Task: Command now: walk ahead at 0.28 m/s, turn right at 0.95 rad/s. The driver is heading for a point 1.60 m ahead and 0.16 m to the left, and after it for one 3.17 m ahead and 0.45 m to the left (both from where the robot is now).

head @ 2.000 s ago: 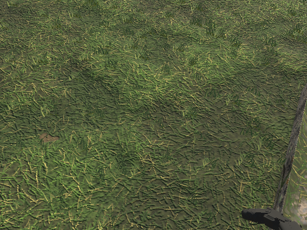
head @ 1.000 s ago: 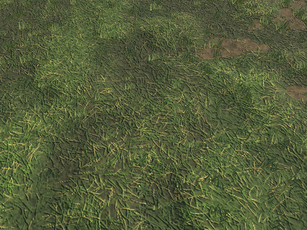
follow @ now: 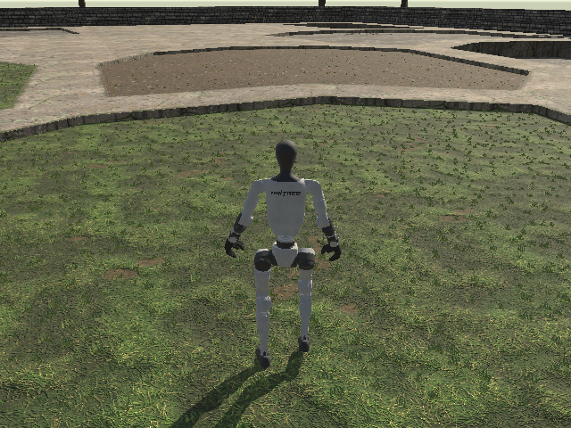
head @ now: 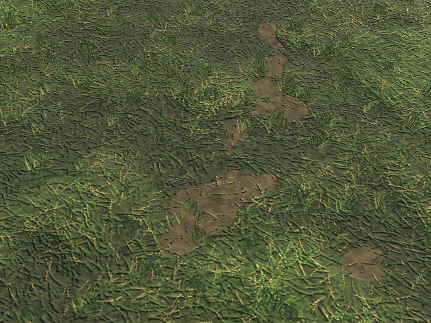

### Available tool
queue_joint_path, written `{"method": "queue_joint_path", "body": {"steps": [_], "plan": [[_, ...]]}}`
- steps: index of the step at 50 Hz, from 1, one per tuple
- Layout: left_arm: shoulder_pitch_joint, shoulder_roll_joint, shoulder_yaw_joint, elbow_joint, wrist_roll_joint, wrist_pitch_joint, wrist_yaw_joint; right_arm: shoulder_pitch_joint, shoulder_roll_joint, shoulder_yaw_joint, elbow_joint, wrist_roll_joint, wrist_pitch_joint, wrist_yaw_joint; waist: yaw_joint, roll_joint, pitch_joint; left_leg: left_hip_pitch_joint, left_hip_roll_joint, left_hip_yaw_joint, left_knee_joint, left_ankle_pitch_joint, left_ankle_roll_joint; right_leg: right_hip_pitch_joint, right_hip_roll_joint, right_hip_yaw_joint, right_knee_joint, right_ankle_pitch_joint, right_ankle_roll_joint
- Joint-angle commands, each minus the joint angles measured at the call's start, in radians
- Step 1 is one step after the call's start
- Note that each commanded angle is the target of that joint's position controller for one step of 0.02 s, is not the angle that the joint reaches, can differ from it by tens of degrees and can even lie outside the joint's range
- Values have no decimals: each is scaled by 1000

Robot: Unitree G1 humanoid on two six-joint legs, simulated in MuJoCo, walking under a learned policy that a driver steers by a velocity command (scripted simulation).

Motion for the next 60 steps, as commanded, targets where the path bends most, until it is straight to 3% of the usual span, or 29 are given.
{"method": "queue_joint_path", "body": {"steps": [1, 6, 8, 9, 10, 11, 12, 13, 14, 16, 19, 21, 24, 27, 30, 31, 32, 33, 34, 36, 38, 44, 54, 55, 56, 57, 58, 59, 60], "plan": [[96, -41, -23, -57, 12, 4, -22, -160, -122, -39, -61, 13, -16, -4, 70, 137, -130, 22, 238, -72, -158, 612, 161, 114, -55, 17, -260, 235, -10], [60, 51, 15, -58, 19, 20, -67, -163, -189, -66, -34, 60, -7, 3, 82, 109, -155, 108, 231, 30, -10, 670, 105, 274, 17, -68, -468, 333, -105], [138, 106, 49, -44, 17, 17, -61, -154, -198, -73, -35, 71, 11, 5, 135, 84, -191, 111, 214, 58, 200, 739, 70, 407, 84, -113, -541, 307, -163], [246, 142, 74, -16, 17, 12, -45, -136, -170, -66, -38, 61, 21, 8, 186, 20, -219, 4, 174, 56, 422, 585, 34, 573, 114, -81, -614, 373, -211], [190, 221, 82, -35, 3, 7, -22, -47, -51, -33, -49, 1, 29, 18, 81, -284, -178, -226, 32, 60, 723, -318, -30, 676, -42, 206, -649, 888, -286], [100, 271, 77, -125, 62, -15, -33, 40, -103, -30, -84, 0, 25, 25, 17, -320, -400, -490, -133, -160, 1017, -499, -71, 878, -269, 768, -757, 649, -549], [66, 210, 64, -159, 51, -29, -47, -29, -184, -41, -76, 17, 15, 31, 82, -121, -459, -498, -76, -298, 1012, -401, -48, 854, -291, 760, -841, 495, -506], [23, 163, 46, -156, 36, -38, -43, -73, -189, -41, -79, 29, 16, 30, 68, -64, -365, -491, -42, -293, 960, -331, -34, 751, -270, 643, -836, 472, -449], [-14, 106, 27, -150, 21, -38, -34, -67, -171, -38, -51, 15, 25, 17, 39, 39, -302, -461, 10, -282, 896, -288, -38, 644, -236, 534, -801, 509, -386], [-47, 49, -2, -137, 39, -32, -13, -37, -162, -37, -19, 14, 51, 8, 9, 31, -274, -301, 51, -251, 779, -266, -40, 447, -190, 366, -773, 669, -339], [-61, 4, -25, -89, 69, -37, 1, 18, -53, -1, 15, 13, 63, 11, -8, -2, -305, -140, 56, -208, 546, -196, -61, 360, -126, 188, -766, 781, -309], [-54, 16, -21, -62, 76, -35, 5, 10, -43, 8, 20, 23, 70, 15, 17, -44, -301, -84, 48, -194, 450, -95, -68, 346, -136, 143, -784, 681, -309], [-61, 66, -2, -46, 72, -13, 16, -36, -124, -17, -13, 32, 90, 16, 41, -76, -229, -145, 35, -168, 457, -117, -63, 345, -189, 166, -817, 424, -320], [-71, 42, -1, -27, 58, -3, 27, -44, -109, -22, -30, 29, 100, 20, 42, -88, -177, -182, 43, -146, 419, -161, -40, 376, -221, 163, -808, 344, -300], [-111, 22, 3, -19, 33, 3, 39, 48, -87, -30, -4, 23, 98, 36, -9, -79, -189, -80, 0, -91, 204, -57, 7, 393, -198, 86, -699, 362, -230], [-88, 3, 5, -5, 20, 4, 41, 77, -107, -40, 2, 14, 96, 39, -13, -21, -164, -41, 2, -151, 73, 56, 45, 360, -145, 29, -594, 259, -164], [-52, -34, 3, -17, 42, 6, 43, 84, -223, -70, -16, 5, 88, 26, 33, 249, -127, 24, 204, -495, -43, 359, 140, 177, -12, -96, -311, 45, -53], [-192, -29, -2, -83, 59, -3, 45, 107, -283, -80, -37, -15, 75, 29, -30, 368, -101, 91, 333, -781, -128, 525, 326, -74, 164, -10, -116, -284, -6], [-214, -20, 2, -83, 58, -10, 45, 130, -257, -77, -40, -37, 56, 33, -47, 259, -153, 131, 323, -770, -129, 471, 342, -110, 132, 98, 11, -282, -14], [-175, -13, 12, -44, 48, -9, 48, 45, -208, -75, -58, 5, 47, 22, 9, 131, -170, 161, 211, -615, -69, 441, 231, -112, 95, 130, 11, -119, -17], [-181, -20, 14, -43, 48, -11, 49, 23, -168, -66, -77, 35, 64, 0, 18, 139, -208, 161, 167, -577, -52, 466, 200, -66, 96, 134, -18, -36, 2], [-207, -45, 3, -29, 31, -33, 33, 65, -185, -86, -110, 31, 97, -32, -2, 161, -235, 211, 111, -628, -42, 366, 183, -20, 144, 155, -281, 56, 30], [-134, 12, 26, 18, 20, -73, -4, -29, -196, -99, -189, 40, 124, -19, 15, 231, -220, 74, 32, -796, 10, 297, 151, 305, 152, 165, -704, 129, -4], [-98, 20, 33, 34, 21, -75, -4, -51, -186, -94, -200, 47, 126, -17, 36, 212, -219, 22, -3, -781, 38, 216, 126, 406, 125, 152, -818, 237, -16], [-88, 50, 42, 36, 27, -69, 0, -6, -141, -80, -198, 43, 128, -14, 13, 112, -257, -70, -66, -718, 144, -75, 86, 550, -4, 234, -853, 298, -65], [-135, 105, 43, 7, 46, -54, 8, 78, -86, -61, -194, 30, 127, -8, -52, -147, -258, -249, -208, -530, 363, -402, 38, 649, -212, 449, -849, 454, -174], [-119, 90, 44, 8, 84, -56, 4, 71, -180, -90, -212, 31, 116, -2, -47, -232, -209, -361, -176, -442, 573, -433, -15, 554, -342, 591, -880, 493, -300], [-156, 43, 32, -11, 74, -58, 10, 70, -247, -107, -192, 28, 114, 2, -44, -157, -174, -377, -104, -401, 680, -352, -47, 519, -319, 503, -879, 432, -310], [-186, 3, 22, -17, 62, -52, 20, 67, -253, -113, -173, 29, 119, 3, -39, -104, -146, -383, -77, -374, 721, -270, -61, 492, -241, 384, -869, 332, -269]]}}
